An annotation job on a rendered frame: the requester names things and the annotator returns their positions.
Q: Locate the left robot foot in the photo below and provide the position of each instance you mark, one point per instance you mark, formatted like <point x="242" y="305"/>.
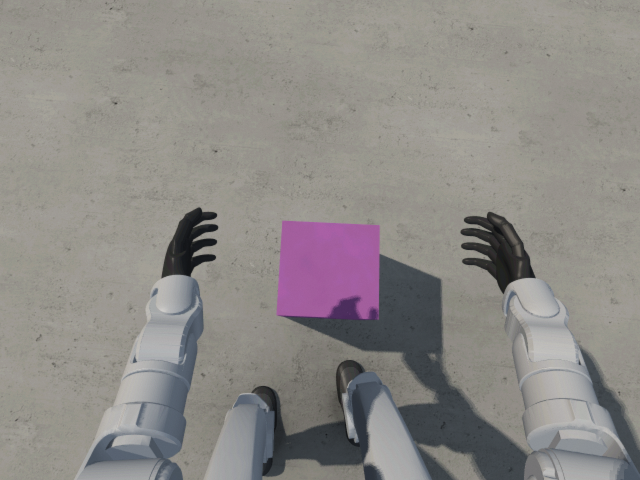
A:
<point x="267" y="395"/>

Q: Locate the robot right upper arm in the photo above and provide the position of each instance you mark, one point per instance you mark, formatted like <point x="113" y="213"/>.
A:
<point x="555" y="464"/>

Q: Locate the robot foot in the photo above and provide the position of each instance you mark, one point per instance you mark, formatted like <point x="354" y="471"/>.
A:
<point x="346" y="371"/>
<point x="267" y="395"/>

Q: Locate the robot left forearm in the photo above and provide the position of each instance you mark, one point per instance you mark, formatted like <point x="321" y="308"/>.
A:
<point x="146" y="420"/>

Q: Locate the carton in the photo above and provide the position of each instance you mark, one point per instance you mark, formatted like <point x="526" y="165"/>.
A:
<point x="329" y="270"/>

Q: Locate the robot right hand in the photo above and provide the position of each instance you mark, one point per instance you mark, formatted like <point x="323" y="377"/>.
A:
<point x="510" y="261"/>

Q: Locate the right robot foot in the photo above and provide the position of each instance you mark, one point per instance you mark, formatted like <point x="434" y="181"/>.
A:
<point x="346" y="371"/>

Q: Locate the robot left upper arm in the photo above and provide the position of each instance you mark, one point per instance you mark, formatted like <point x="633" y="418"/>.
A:
<point x="132" y="469"/>

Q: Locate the robot left hand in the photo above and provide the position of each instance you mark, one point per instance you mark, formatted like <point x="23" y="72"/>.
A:
<point x="178" y="259"/>

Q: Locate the robot right forearm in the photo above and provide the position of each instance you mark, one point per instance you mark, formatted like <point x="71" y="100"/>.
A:
<point x="561" y="408"/>

